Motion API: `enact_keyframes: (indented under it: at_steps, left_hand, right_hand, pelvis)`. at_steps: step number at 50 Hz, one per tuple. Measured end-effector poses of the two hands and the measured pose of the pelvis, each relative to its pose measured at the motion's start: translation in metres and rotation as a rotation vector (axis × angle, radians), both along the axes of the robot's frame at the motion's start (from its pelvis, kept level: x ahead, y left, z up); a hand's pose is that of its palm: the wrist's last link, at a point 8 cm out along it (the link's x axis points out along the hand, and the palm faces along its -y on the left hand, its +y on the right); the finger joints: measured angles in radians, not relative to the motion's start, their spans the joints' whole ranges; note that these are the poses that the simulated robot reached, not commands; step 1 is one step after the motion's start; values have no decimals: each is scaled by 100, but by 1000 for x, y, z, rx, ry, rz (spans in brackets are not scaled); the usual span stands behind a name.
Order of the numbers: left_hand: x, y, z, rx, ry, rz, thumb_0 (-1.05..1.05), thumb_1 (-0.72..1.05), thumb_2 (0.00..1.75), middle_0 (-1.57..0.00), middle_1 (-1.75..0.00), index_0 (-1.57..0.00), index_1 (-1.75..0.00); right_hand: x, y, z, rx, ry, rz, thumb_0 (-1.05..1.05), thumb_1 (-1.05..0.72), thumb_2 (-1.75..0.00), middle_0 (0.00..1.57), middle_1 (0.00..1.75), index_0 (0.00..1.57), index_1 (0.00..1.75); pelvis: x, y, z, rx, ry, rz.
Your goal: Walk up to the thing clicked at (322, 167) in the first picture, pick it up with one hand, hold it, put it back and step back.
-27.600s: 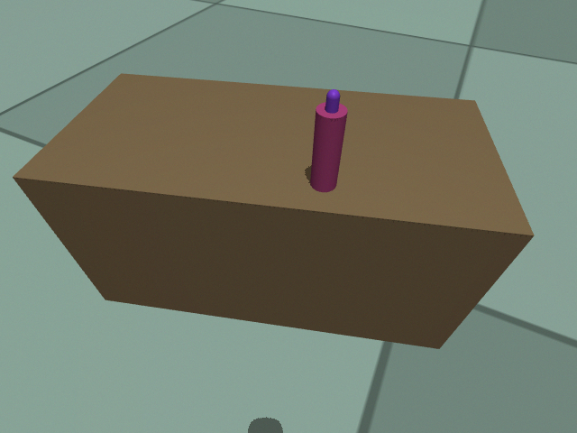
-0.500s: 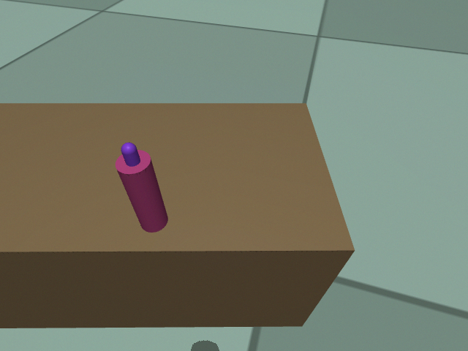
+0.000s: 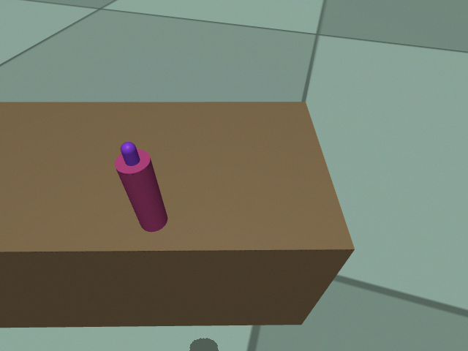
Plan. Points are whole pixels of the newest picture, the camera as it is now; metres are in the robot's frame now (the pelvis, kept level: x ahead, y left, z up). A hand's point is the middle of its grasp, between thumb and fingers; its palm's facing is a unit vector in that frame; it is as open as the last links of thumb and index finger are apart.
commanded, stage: stand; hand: left
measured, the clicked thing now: (142, 187) +0.45 +0.21 +0.00
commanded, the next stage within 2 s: step back in 0.74 s
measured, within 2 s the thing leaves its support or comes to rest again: neither
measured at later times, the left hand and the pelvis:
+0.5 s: hand out of the picture +0.08 +0.25 -0.16, palm faces -0.03 -0.94 -0.33, open 7.4 cm; pelvis +0.01 +0.00 +0.00, yaw +0 degrees
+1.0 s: hand out of the picture +0.05 +0.25 -0.17, palm faces -0.04 -0.91 -0.42, open 7.4 cm; pelvis -0.03 -0.03 -0.02, yaw -1 degrees
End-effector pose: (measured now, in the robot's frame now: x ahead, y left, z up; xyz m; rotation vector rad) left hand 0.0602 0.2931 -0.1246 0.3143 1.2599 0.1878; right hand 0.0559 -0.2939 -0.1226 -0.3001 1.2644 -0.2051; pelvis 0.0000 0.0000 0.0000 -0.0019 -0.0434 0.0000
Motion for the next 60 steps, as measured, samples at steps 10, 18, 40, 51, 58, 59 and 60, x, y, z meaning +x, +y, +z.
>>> enact_keyframes:
  at_steps: [10, 18, 40, 51, 58, 59, 60]
  left_hand:
    - [1, 1, -1, -2, 6, -1, 0, 91, 90, -20, -30, -20, -30]
    - [8, 1, 0, -4, -11, -4, 0, 91, 90, -20, -30, -20, -30]
    - [11, 5, 0, 10, -17, 11, 0, 91, 90, -21, -30, -20, -30]
    - [-15, -2, -6, 89, -14, -11, 0, 91, 90, -20, -30, -20, -30]
    - [-42, -12, 5, 87, -14, -22, 0, 90, 90, -21, -30, -21, -30]
    - [-42, -12, 6, 87, -24, -22, 0, 90, 90, -21, -30, -21, -30]
    - [-42, -11, 6, 86, -39, -22, 0, 90, 90, -21, -30, -21, -30]
  right_hand:
    - [4, 1, 1, -1, 3, 3, 1, -90, -90, 20, 30, 20, 30]
    - [13, 2, 2, -3, -22, 9, 1, -90, -90, 20, 30, 20, 30]
    - [17, -2, 1, -2, -19, 6, 1, -90, -90, 20, 30, 20, 30]
    - [9, -46, -18, -27, -58, -6, 1, -90, -90, 20, 30, 20, 30]
    - [-16, -50, -18, -27, -33, 10, 1, -90, -90, 20, 30, 20, 30]
    - [-23, -49, -19, -29, -20, 17, 1, -90, -90, 20, 30, 20, 30]
    - [-31, -47, -20, -32, -4, 25, 1, -90, -90, 20, 30, 20, 30]
  pelvis:
    - [3, 1, 0, 0, 6, -1]
    - [5, 2, 0, 1, 3, -2]
    - [2, -1, -3, 5, 13, -3]
    - [-38, -28, -24, 8, 2, -7]
    - [-62, -27, -17, 29, 32, -6]
    - [-66, -26, -17, 27, 39, -1]
    - [-69, -24, -17, 23, 45, 4]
